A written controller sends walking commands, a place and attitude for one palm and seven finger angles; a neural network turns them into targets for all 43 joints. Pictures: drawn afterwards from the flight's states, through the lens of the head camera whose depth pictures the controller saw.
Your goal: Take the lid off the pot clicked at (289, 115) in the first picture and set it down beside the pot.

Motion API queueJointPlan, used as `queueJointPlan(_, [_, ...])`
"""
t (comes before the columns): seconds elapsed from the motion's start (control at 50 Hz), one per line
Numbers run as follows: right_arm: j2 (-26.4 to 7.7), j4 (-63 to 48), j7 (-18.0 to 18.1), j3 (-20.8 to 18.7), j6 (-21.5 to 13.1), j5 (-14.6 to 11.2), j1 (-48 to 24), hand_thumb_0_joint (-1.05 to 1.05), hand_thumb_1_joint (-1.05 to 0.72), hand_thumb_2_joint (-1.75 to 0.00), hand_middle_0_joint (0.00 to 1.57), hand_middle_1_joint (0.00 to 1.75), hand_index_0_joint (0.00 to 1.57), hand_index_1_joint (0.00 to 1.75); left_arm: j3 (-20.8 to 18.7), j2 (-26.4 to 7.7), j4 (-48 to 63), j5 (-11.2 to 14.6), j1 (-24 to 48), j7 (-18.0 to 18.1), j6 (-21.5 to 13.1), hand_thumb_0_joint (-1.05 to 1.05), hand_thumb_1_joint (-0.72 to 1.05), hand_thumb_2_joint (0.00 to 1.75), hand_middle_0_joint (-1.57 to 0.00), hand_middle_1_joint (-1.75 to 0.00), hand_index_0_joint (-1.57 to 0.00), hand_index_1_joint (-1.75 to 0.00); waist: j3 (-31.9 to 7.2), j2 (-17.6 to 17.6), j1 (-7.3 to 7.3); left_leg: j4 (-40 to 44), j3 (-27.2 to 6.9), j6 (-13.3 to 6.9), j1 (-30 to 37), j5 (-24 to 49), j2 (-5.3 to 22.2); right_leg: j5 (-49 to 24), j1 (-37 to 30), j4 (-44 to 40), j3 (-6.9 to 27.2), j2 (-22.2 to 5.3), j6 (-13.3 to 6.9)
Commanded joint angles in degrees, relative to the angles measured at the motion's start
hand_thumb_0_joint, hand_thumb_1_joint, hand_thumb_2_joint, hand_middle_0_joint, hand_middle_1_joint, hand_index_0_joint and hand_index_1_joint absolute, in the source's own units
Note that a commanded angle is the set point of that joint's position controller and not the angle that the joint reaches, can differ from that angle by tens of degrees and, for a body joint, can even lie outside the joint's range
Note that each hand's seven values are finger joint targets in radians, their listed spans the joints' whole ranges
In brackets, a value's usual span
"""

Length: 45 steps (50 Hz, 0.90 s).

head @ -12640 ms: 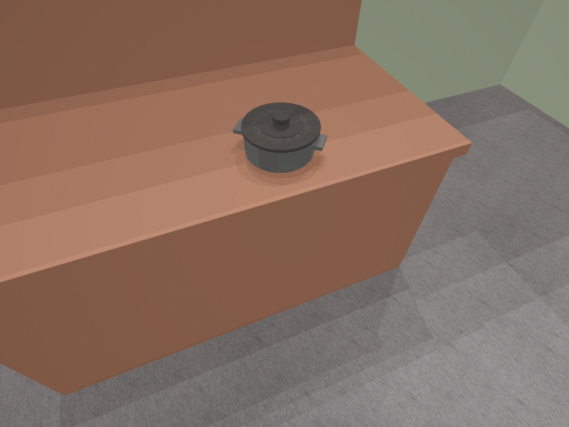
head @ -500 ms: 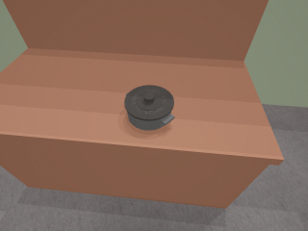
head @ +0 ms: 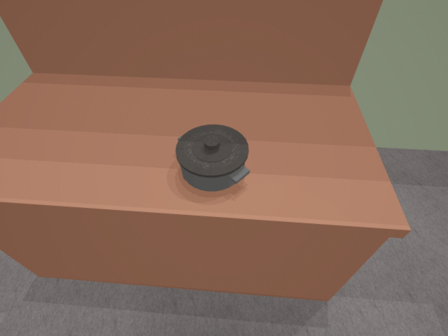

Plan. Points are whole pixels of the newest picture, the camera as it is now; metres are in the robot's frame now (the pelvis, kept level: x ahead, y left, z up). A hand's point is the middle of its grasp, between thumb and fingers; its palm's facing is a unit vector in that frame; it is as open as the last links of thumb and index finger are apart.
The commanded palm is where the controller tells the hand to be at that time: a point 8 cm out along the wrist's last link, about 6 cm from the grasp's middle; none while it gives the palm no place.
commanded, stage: shuffle to correct the standing spot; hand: left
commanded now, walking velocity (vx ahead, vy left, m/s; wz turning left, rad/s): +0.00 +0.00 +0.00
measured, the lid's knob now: (211, 142) +0.57 +0.07 +0.00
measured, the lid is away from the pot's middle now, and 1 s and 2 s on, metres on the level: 0.00 0.00 0.00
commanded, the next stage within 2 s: come to a stop and stand still in 0.38 s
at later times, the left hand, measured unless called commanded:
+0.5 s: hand out of the picture +0.01 +0.14 -0.18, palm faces +0.05 -0.98 -0.17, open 7.3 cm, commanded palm none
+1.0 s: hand out of the picture +0.08 +0.18 -0.17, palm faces +0.04 -0.96 -0.28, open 7.3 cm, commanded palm none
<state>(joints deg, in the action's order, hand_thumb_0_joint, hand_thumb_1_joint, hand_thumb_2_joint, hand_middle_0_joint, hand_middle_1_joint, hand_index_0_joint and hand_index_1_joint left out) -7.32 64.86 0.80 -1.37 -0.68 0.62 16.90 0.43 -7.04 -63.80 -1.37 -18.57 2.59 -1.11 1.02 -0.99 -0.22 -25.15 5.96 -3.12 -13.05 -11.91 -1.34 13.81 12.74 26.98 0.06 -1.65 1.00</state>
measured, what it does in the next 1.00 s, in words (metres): stands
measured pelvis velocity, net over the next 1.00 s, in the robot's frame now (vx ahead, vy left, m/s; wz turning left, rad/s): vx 0.04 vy -0.02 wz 0.02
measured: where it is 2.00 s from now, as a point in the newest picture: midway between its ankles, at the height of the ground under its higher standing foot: outside the picture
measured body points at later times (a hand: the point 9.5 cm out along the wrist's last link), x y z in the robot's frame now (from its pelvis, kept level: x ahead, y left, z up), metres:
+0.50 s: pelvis +0.06 -0.02 -0.01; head +0.07 -0.02 +0.44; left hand +0.01 +0.19 -0.17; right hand +0.03 -0.22 -0.17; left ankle +0.02 +0.08 -0.74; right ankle +0.01 -0.13 -0.74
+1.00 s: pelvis +0.04 -0.02 +0.00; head +0.06 -0.03 +0.45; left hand +0.07 +0.23 -0.15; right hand +0.09 -0.25 -0.16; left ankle +0.02 +0.08 -0.74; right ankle +0.01 -0.13 -0.74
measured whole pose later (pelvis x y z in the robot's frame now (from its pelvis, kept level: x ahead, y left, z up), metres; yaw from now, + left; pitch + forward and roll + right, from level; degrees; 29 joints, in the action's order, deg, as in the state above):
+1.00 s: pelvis +0.04 -0.02 +0.00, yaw +1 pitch +0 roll +0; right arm -9.5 59.2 1.6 -2.3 -0.6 1.1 11.7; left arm -0.3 -11.1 -58.0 -0.5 -14.0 3.6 -0.8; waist 2.8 -1.0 -0.3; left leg -27.0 3.9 -1.0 -11.1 -15.8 -0.1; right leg 18.0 9.7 27.8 -1.9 -0.5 -0.8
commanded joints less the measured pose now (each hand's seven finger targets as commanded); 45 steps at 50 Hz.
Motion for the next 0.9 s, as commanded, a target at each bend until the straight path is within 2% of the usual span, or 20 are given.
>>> queueJointPlan(0.0, [-4.3,-1.4,0.0,-0.6,-0.8,-0.2,3.7,0.00,-0.90,-0.90,0.20,0.30,0.20,0.30,-1.1,-5.9,1.4,0.3,-5.0,0.3,-0.7,0.00,0.90,0.90,-0.20,-0.30,-0.20,-0.30,3.0,1.6,0.16,5.8,-8.7,0.5,1.7,-1.4,7.0,-2.4,4.5,-5.1,4.8,-4.6,-3.3])
queueJointPlan(0.04, [-3.8,-1.1,0.1,-0.5,-0.9,-0.1,4.3,0.00,-0.90,-0.90,0.20,0.30,0.20,0.30,-0.9,-5.7,1.2,0.3,-5.3,0.1,-0.8,0.00,0.90,0.90,-0.20,-0.30,-0.20,-0.30,3.2,2.2,0.08,6.8,-9.2,0.2,1.6,-6.0,7.3,1.5,4.6,-6.0,4.2,-3.8,-3.1])
queueJointPlan(0.08, [-4.1,-1.1,0.0,-0.9,-0.7,0.2,4.3,0.00,-0.90,-0.90,0.20,0.30,0.20,0.30,-1.1,-5.2,1.3,0.1,-5.5,-0.1,-0.6,0.00,0.90,0.90,-0.20,-0.30,-0.20,-0.30,4.5,0.0,0.06,7.8,-10.2,0.0,0.4,-13.0,7.5,7.7,6.1,-5.6,4.1,-3.3,-3.3])
queueJointPlan(0.12, [-4.1,-1.2,0.0,-1.1,-0.5,0.3,4.4,0.00,-0.90,-0.90,0.20,0.30,0.20,0.30,-1.3,-5.0,1.5,-0.1,-5.8,-0.3,-0.5,0.00,0.90,0.90,-0.20,-0.30,-0.20,-0.30,6.1,-0.4,0.15,8.9,-11.3,-0.4,-1.5,-17.9,8.0,10.5,7.1,-5.0,3.7,-2.6,-3.4])
queueJointPlan(0.18, [-4.2,-1.8,-0.1,-1.4,-0.7,0.3,4.6,0.00,-0.90,-0.90,0.20,0.30,0.20,0.30,-1.5,-4.8,1.9,-0.1,-6.6,-0.6,-0.6,0.00,0.90,0.90,-0.20,-0.30,-0.20,-0.30,6.5,-0.3,0.32,8.5,-11.7,-0.9,-2.5,-19.2,8.4,10.7,7.3,-4.3,3.5,-2.3,-3.9])
queueJointPlan(0.26, [-3.9,-1.9,0.0,-1.6,-1.3,0.1,5.3,0.00,-0.90,-0.90,0.20,0.30,0.20,0.30,-1.7,-4.1,1.7,0.0,-7.6,-0.7,-1.1,0.00,0.90,0.90,-0.20,-0.30,-0.20,-0.30,5.5,0.5,0.30,6.7,-11.3,-1.5,-1.5,-15.1,8.6,6.4,6.4,-3.2,3.4,-2.6,-4.5])
queueJointPlan(0.4, [-3.3,-1.0,0.7,-1.8,-2.4,-0.1,6.4,0.00,-0.90,-0.90,0.20,0.30,0.20,0.30,-2.2,-3.7,0.7,0.2,-9.3,-0.4,-1.9,0.00,0.90,0.90,-0.20,-0.30,-0.20,-0.30,1.0,0.1,0.06,-0.4,-8.5,-2.1,3.5,7.7,8.9,-8.5,2.3,1.3,2.5,-2.8,-5.1])
queueJointPlan(0.46, [-3.0,-1.2,1.0,-1.8,-2.3,-0.1,4.9,0.00,-0.90,-0.90,0.20,0.30,0.20,0.30,-2.6,-4.6,0.2,0.3,-10.5,-0.1,-1.8,0.00,0.90,0.90,-0.20,-0.30,-0.20,-0.30,1.4,3.3,0.54,-5.5,-5.4,-1.0,0.2,9.9,7.3,-14.4,-1.8,0.2,4.7,-4.4,-6.0])
queueJointPlan(0.48, [-2.4,-1.3,1.1,-1.7,-2.2,-0.1,4.2,0.00,-0.90,-0.90,0.20,0.30,0.20,0.30,-2.8,-4.8,0.0,0.3,-10.9,0.1,-1.8,0.00,0.90,0.90,-0.20,-0.30,-0.20,-0.30,1.8,4.4,0.72,-7.4,-4.3,-0.3,-1.6,10.0,6.2,-18.2,-3.6,-0.5,6.6,-5.3,-6.7])
queueJointPlan(0.52, [-1.2,-1.2,1.5,-1.2,-1.8,-0.2,3.0,0.00,-0.90,-0.90,0.20,0.30,0.20,0.30,-2.9,-5.3,-0.4,0.4,-11.1,0.7,-1.9,0.00,0.90,0.90,-0.20,-0.30,-0.20,-0.30,1.8,4.9,0.53,-8.8,-3.0,1.5,-2.3,9.9,5.0,-32.3,-6.2,-0.9,8.5,-7.7,-7.4])
queueJointPlan(0.56, [-1.5,-0.7,1.8,-0.9,-1.3,-0.5,3.2,0.00,-0.90,-0.90,0.20,0.30,0.20,0.30,-2.5,-5.4,-0.1,0.7,-9.6,1.0,-1.9,0.00,0.90,0.90,-0.20,-0.30,-0.20,-0.30,1.4,3.6,-0.06,-5.7,-4.1,2.2,0.5,13.5,5.6,-44.1,-6.5,0.6,6.1,-7.3,-5.4])
queueJointPlan(0.58, [-1.9,-0.4,2.0,-0.9,-1.2,-0.5,3.6,0.00,-0.90,-0.90,0.20,0.30,0.20,0.30,-2.3,-5.4,0.4,0.7,-8.7,1.1,-1.9,0.00,0.90,0.90,-0.20,-0.30,-0.20,-0.30,0.6,2.1,-0.43,-3.9,-4.7,2.1,3.4,19.0,6.3,-45.8,-5.6,1.6,4.7,-6.6,-4.5])
queueJointPlan(0.62, [-3.2,0.1,2.4,-1.0,-1.0,-0.6,4.3,0.00,-0.90,-0.90,0.20,0.30,0.20,0.30,-2.2,-5.4,1.4,0.8,-6.9,1.3,-1.7,0.00,0.90,0.90,-0.20,-0.30,-0.20,-0.30,-1.6,-1.8,-0.67,-2.6,-5.9,1.4,9.2,30.8,7.8,-39.5,-3.5,1.7,3.3,-5.3,-3.6])
queueJointPlan(0.64, [-3.7,-0.2,2.4,-1.0,-0.9,-0.7,4.0,0.00,-0.90,-0.90,0.20,0.30,0.20,0.30,-2.3,-6.2,1.8,1.0,-6.4,1.3,-1.5,0.00,0.90,0.90,-0.20,-0.30,-0.20,-0.30,-1.7,-1.2,-0.34,-2.8,-6.3,1.2,10.2,33.5,8.5,-36.6,-3.1,0.8,2.9,-4.9,-3.2])
queueJointPlan(0.7, [-4.6,-1.1,2.3,-1.2,-0.3,-0.6,2.9,0.00,-0.90,-0.90,0.20,0.30,0.20,0.30,-2.5,-6.3,2.6,0.8,-5.3,1.4,-1.0,0.00,0.90,0.90,-0.20,-0.30,-0.20,-0.30,-1.0,-0.9,-0.07,-1.3,-6.9,1.6,9.7,29.9,9.0,-31.6,-2.6,-0.8,3.5,-5.6,-3.3])
queueJointPlan(0.74, [-4.7,-1.9,2.1,-1.1,-0.2,-0.6,2.1,0.00,-0.90,-0.90,0.20,0.30,0.20,0.30,-2.3,-7.1,2.9,0.8,-5.0,1.3,-0.7,0.00,0.90,0.90,-0.20,-0.30,-0.20,-0.30,-1.5,0.7,0.19,-0.4,-7.1,1.5,9.1,27.6,9.1,-31.0,-3.5,-1.5,3.4,-5.8,-3.1])
queueJointPlan(0.82, [-5.6,-2.7,1.7,-1.1,-0.3,-0.4,1.1,0.00,-0.90,-0.90,0.20,0.30,0.20,0.30,-2.2,-7.8,3.8,0.6,-4.5,1.3,-0.7,0.00,0.90,0.90,-0.20,-0.30,-0.20,-0.30,-4.0,-0.5,0.31,-0.3,-6.7,1.6,10.0,27.7,8.7,-31.6,-4.9,-1.5,3.7,-6.5,-3.3])
queueJointPlan(0.84, [-8.2,-6.2,1.3,-0.7,-0.8,1.0,0.2,0.00,-0.90,-0.90,0.20,0.30,0.20,0.30,-1.4,-12.5,7.0,0.7,0.4,1.6,-0.5,0.00,0.90,0.90,-0.20,-0.30,-0.20,-0.30,1.4,0.4,-0.94,3.5,-8.5,1.6,8.9,32.4,4.8,-23.5,-0.3,5.0,1.5,-0.7,-4.3])
queueJointPlan(0.86, [-9.9,-7.2,1.3,-2.4,-1.6,0.6,-1.0,0.00,-0.90,-0.90,0.20,0.30,0.20,0.30,-1.6,-8.5,8.2,0.8,-1.4,1.3,-0.1,0.00,0.90,0.90,-0.20,-0.30,-0.20,-0.30,-3.2,-3.5,0.49,0.1,-9.9,0.8,10.4,36.7,9.6,-10.0,1.0,3.3,0.1,-1.7,-3.0])
queueJointPlan(0.88, [-9.3,-7.8,1.2,-2.2,-1.7,0.4,-2.1,0.00,-0.90,-0.90,0.20,0.30,0.20,0.30,-1.3,-8.5,7.8,1.1,-2.3,1.2,-0.3,0.00,0.90,0.90,-0.20,-0.30,-0.20,-0.30,-6.9,-6.2,0.73,-1.0,-9.7,0.3,13.1,38.7,9.7,-12.2,-0.2,1.5,0.5,-1.8,-3.7])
